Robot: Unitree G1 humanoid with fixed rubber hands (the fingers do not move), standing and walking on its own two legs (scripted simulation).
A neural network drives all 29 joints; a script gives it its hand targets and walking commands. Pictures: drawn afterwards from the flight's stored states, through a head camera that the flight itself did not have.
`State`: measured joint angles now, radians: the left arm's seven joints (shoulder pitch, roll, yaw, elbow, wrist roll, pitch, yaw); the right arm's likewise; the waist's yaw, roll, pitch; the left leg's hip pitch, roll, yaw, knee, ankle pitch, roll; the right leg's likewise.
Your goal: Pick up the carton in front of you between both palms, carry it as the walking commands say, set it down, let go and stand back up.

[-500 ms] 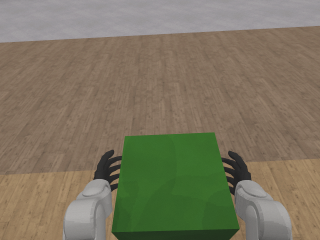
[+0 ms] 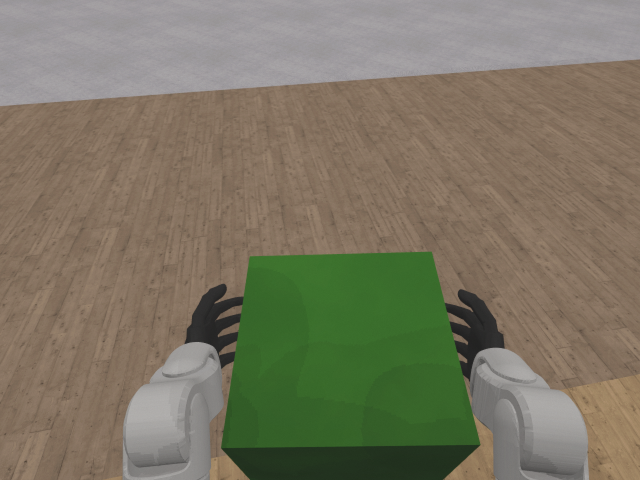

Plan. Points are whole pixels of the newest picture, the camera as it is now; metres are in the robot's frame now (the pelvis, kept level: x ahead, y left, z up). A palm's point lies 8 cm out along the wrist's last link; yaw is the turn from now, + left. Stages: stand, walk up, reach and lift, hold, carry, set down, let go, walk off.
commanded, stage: carry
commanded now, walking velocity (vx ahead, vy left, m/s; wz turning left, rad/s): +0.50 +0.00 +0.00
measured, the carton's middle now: (343, 381) +0.25 -0.01 +0.01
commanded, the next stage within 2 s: none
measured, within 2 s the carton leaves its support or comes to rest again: neither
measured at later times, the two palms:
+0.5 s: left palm (251, 147) +0.65 +0.14 +0.07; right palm (413, 142) +0.68 -0.16 +0.06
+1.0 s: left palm (261, 73) +1.01 +0.15 +0.04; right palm (382, 76) +1.00 -0.15 +0.04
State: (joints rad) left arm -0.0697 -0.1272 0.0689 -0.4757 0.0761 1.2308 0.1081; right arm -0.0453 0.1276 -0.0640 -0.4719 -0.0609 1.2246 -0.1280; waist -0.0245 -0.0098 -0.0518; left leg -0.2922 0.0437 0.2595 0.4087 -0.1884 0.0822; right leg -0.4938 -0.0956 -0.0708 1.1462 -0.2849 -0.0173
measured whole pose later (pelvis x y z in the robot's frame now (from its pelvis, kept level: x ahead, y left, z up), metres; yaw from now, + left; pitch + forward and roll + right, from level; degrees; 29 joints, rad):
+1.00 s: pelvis +0.67 +0.01 -0.05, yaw +1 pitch +5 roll -2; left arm -0.48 -0.11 0.23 -0.12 0.05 1.15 0.15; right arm -0.44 0.10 -0.22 -0.13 -0.04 1.15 -0.15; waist -0.04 0.01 0.00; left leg -0.39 -0.04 0.11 0.58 -0.16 0.11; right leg -0.53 0.00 -0.02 1.23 -0.43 -0.04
